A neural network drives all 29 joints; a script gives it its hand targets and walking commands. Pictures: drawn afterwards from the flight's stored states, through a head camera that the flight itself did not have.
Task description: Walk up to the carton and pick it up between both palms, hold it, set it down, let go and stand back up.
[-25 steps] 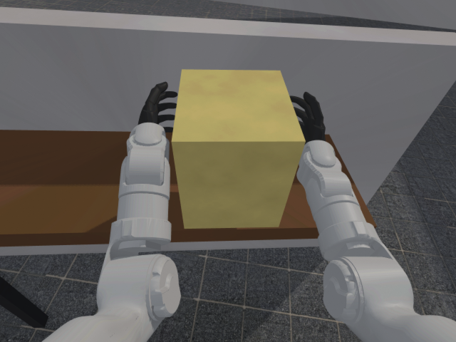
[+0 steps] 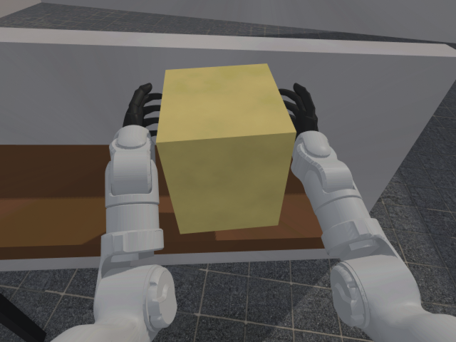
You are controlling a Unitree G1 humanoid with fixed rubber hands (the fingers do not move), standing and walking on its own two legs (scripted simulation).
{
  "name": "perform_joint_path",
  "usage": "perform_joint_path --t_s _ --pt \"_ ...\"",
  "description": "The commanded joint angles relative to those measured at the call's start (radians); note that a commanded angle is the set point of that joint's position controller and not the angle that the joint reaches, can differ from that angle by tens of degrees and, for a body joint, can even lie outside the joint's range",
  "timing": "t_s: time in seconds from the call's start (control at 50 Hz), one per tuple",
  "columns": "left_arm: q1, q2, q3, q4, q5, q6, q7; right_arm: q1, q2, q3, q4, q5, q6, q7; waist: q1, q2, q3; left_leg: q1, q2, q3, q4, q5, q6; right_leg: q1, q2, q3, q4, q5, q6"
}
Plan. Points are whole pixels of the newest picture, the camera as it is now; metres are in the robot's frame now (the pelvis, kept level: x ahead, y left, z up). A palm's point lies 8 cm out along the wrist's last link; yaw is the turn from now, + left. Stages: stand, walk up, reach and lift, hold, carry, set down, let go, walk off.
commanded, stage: reach and lift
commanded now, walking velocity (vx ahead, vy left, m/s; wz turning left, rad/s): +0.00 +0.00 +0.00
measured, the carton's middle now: (223, 149) +0.40 +0.00 +0.16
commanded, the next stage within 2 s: hold in 0.64 s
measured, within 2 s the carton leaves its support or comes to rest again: neither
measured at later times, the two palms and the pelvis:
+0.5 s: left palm (137, 117) +0.38 +0.14 +0.24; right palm (310, 122) +0.37 -0.14 +0.23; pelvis -0.01 +0.00 +0.00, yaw -1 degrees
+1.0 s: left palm (140, 113) +0.38 +0.13 +0.25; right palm (318, 111) +0.37 -0.15 +0.25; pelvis +0.00 -0.01 +0.00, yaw -1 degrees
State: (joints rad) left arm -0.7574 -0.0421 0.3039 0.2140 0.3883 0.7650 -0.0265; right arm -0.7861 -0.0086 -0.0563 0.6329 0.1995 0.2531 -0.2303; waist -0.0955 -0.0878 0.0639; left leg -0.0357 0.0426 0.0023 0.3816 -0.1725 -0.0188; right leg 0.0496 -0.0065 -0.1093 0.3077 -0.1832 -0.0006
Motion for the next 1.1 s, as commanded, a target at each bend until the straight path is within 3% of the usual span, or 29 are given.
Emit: perform_joint_path --t_s 0.0,0.04,0.06,0.12,0.2,0.22,0.24,0.26,0.28,0.3,0.32,0.38,0.4,0.44,0.48,0.52,0.6,0.62,0.66,0.68,0.7,0.74,0.78,0.8,0.84,0.88,0.94,0.98,1.08 --pt "-0.706 -0.575 -0.461 -0.078 -0.152 -0.058 -0.134 -0.874 0.538 0.318 -0.289 0.064 -0.018 0.078 -0.028 0.143 -0.453 0.173 -0.072 0.019 -0.02 0.3 -0.005 0.029 0.066 0.01 -0.03 0.219 0.067" --pt "-0.675 -0.57 -0.437 -0.053 -0.133 -0.047 -0.138 -0.853 0.53 0.303 -0.253 0.059 0.001 0.079 -0.043 0.112 -0.392 0.15 -0.068 0.026 -0.04 0.271 -0.002 0.036 0.065 0.008 -0.041 0.205 0.064" --pt "-0.667 -0.551 -0.414 -0.029 -0.117 -0.041 -0.143 -0.897 0.541 0.32 -0.283 0.06 -0.003 0.077 -0.018 0.084 -0.405 0.142 -0.075 0.033 -0.041 0.253 0.014 0.049 0.06 0.012 -0.041 0.223 0.069" --pt "-0.687 -0.578 -0.429 -0.049 -0.129 -0.03 -0.146 -0.9 0.536 0.306 -0.281 0.086 -0.001 0.078 -0.031 0.132 -0.424 0.162 -0.074 0.034 -0.031 0.279 -0.002 0.032 0.067 0.009 -0.043 0.206 0.066" --pt "-0.724 -0.569 -0.399 0.009 -0.133 -0.03 -0.139 -0.948 0.54 0.286 -0.239 0.069 0.014 0.086 -0.009 0.125 -0.386 0.13 -0.071 0.029 -0.05 0.218 0.004 0.0 0.071 0.002 -0.05 0.103 0.058" --pt "-0.77 -0.596 -0.435 -0.037 -0.16 -0.04 -0.132 -0.961 0.544 0.276 -0.262 0.073 0.008 0.088 -0.027 0.16 -0.431 0.139 -0.072 0.035 -0.042 0.22 -0.007 -0.012 0.067 0.014 -0.046 0.125 0.056" --pt "-0.801 -0.583 -0.422 -0.043 -0.152 -0.042 -0.126 -0.946 0.546 0.27 -0.22 0.076 0.018 0.093 -0.022 0.161 -0.402 0.13 -0.07 0.035 -0.051 0.205 -0.007 -0.032 0.069 0.011 -0.047 0.096 0.054" --pt "-0.764 -0.572 -0.411 -0.016 -0.157 -0.043 -0.125 -0.99 0.569 0.314 -0.289 0.088 0.013 0.092 0.003 0.118 -0.445 0.137 -0.074 0.031 -0.04 0.224 0.009 0.0 0.065 0.016 -0.048 0.137 0.059" --pt "-0.814 -0.579 -0.423 -0.047 -0.171 -0.054 -0.115 -0.957 0.56 0.293 -0.238 0.085 0.021 0.095 -0.017 0.137 -0.464 0.145 -0.069 0.033 -0.041 0.221 0.0 -0.018 0.07 0.014 -0.043 0.13 0.058" --pt "-0.788 -0.579 -0.401 0.007 -0.149 -0.048 -0.115 -0.96 0.543 0.27 -0.193 0.075 0.023 0.1 -0.013 0.134 -0.424 0.128 -0.067 0.033 -0.061 0.16 0.001 -0.04 0.071 0.006 -0.052 0.065 0.054" --pt "-0.809 -0.581 -0.407 0.005 -0.156 -0.048 -0.109 -1.01 0.568 0.287 -0.247 0.08 0.016 0.101 0.006 0.132 -0.432 0.113 -0.067 0.032 -0.062 0.155 0.005 -0.039 0.073 0.009 -0.051 0.05 0.05" --pt "-0.824 -0.592 -0.402 0.029 -0.158 -0.05 -0.111 -0.972 0.549 0.244 -0.168 0.066 0.027 0.109 -0.017 0.153 -0.417 0.092 -0.064 0.038 -0.071 0.113 -0.003 -0.046 0.067 0.015 -0.05 0.04 0.045" --pt "-0.83 -0.566 -0.368 0.053 -0.158 -0.05 -0.114 -1.005 0.569 0.244 -0.178 0.068 0.027 0.108 0.003 0.117 -0.433 0.086 -0.068 0.042 -0.078 0.094 0.017 -0.037 0.066 0.02 -0.052 0.041 0.05" --pt "-0.808 -0.572 -0.35 0.081 -0.143 -0.044 -0.11 -1.006 0.554 0.245 -0.15 0.063 0.033 0.111 0.011 0.113 -0.417 0.07 -0.067 0.04 -0.088 0.09 0.016 -0.018 0.069 0.014 -0.048 0.047 0.05" --pt "-0.828 -0.569 -0.345 0.112 -0.149 -0.044 -0.109 -1.016 0.532 0.218 -0.131 0.071 0.037 0.115 -0.004 0.136 -0.407 0.067 -0.067 0.036 -0.09 0.062 0.009 -0.034 0.07 0.021 -0.057 0.015 0.044" --pt "-0.878 -0.611 -0.417 0.035 -0.209 -0.056 -0.095 -1.058 0.548 0.233 -0.2 0.088 0.025 0.117 -0.014 0.162 -0.51 0.104 -0.067 0.029 -0.062 0.138 -0.012 -0.039 0.076 0.023 -0.041 0.058 0.041" --pt "-0.82 -0.593 -0.406 0.05 -0.211 -0.047 -0.088 -1.066 0.57 0.281 -0.245 0.118 0.045 0.095 -0.011 0.113 -0.55 0.136 -0.071 0.02 -0.034 0.234 0.004 0.001 0.076 0.029 -0.034 0.2 0.057" --pt "-0.81 -0.595 -0.409 0.048 -0.202 -0.042 -0.093 -1.021 0.564 0.278 -0.203 0.116 0.061 0.092 -0.025 0.116 -0.508 0.115 -0.073 0.023 -0.044 0.208 0.0 0.009 0.078 0.027 -0.033 0.201 0.06" --pt "-0.825 -0.552 -0.38 0.045 -0.19 -0.041 -0.103 -1.009 0.585 0.293 -0.19 0.123 0.082 0.085 -0.014 0.082 -0.488 0.074 -0.079 0.025 -0.056 0.167 0.021 0.047 0.068 0.036 -0.025 0.225 0.07" --pt "-0.813 -0.555 -0.361 0.055 -0.16 -0.03 -0.107 -1.013 0.579 0.297 -0.178 0.137 0.09 0.081 0.004 0.107 -0.448 0.064 -0.087 0.026 -0.062 0.149 0.019 0.039 0.067 0.041 -0.032 0.187 0.067" --pt "-0.824 -0.562 -0.363 0.024 -0.172 -0.026 -0.11 -0.979 0.579 0.292 -0.17 0.151 0.095 0.08 -0.014 0.113 -0.476 0.093 -0.086 0.026 -0.049 0.194 0.013 0.039 0.067 0.042 -0.027 0.232 0.073" --pt "-0.803 -0.567 -0.393 -0.008 -0.192 -0.02 -0.11 -1.014 0.585 0.335 -0.264 0.182 0.096 0.067 -0.005 0.121 -0.522 0.12 -0.088 0.02 -0.031 0.268 -0.001 0.065 0.076 0.041 -0.023 0.293 0.074" --pt "-0.824 -0.595 -0.46 -0.083 -0.233 -0.015 -0.101 -1.014 0.588 0.357 -0.323 0.205 0.107 0.052 -0.036 0.151 -0.553 0.133 -0.091 0.011 -0.006 0.316 -0.019 0.063 0.079 0.042 -0.003 0.362 0.082" --pt "-0.826 -0.582 -0.441 -0.096 -0.208 -0.01 -0.101 -1.023 0.6 0.377 -0.337 0.217 0.112 0.047 -0.013 0.136 -0.57 0.142 -0.093 0.013 -0.008 0.328 -0.011 0.081 0.077 0.04 0.002 0.385 0.087" --pt "-0.814 -0.539 -0.4 -0.074 -0.175 0.002 -0.109 -0.953 0.599 0.356 -0.252 0.208 0.146 0.042 -0.019 0.143 -0.444 0.09 -0.098 0.022 -0.029 0.246 -0.005 0.047 0.07 0.05 -0.017 0.304 0.089" --pt "-0.808 -0.535 -0.387 -0.05 -0.17 0.019 -0.12 -0.99 0.6 0.354 -0.273 0.206 0.156 0.044 0.0 0.105 -0.418 0.058 -0.094 0.025 -0.055 0.15 0.014 0.039 0.07 0.049 -0.021 0.25 0.09" --pt "-0.802 -0.558 -0.407 -0.094 -0.192 0.027 -0.125 -1.032 0.618 0.395 -0.361 0.231 0.156 0.034 0.011 0.089 -0.476 0.096 -0.091 0.023 -0.036 0.256 0.007 0.073 0.081 0.042 -0.014 0.315 0.082" --pt "-0.836 -0.584 -0.465 -0.131 -0.237 0.028 -0.115 -0.989 0.595 0.37 -0.363 0.237 0.169 0.031 -0.035 0.15 -0.517 0.117 -0.084 0.016 -0.018 0.294 -0.022 0.04 0.084 0.045 -0.014 0.321 0.078" --pt "-0.814 -0.521 -0.365 -0.038 -0.183 0.061 -0.134 -1.016 0.598 0.355 -0.298 0.217 0.213 0.027 -0.004 0.087 -0.409 0.037 -0.094 0.038 -0.068 0.143 0.017 0.053 0.071 0.051 -0.026 0.228 0.086"
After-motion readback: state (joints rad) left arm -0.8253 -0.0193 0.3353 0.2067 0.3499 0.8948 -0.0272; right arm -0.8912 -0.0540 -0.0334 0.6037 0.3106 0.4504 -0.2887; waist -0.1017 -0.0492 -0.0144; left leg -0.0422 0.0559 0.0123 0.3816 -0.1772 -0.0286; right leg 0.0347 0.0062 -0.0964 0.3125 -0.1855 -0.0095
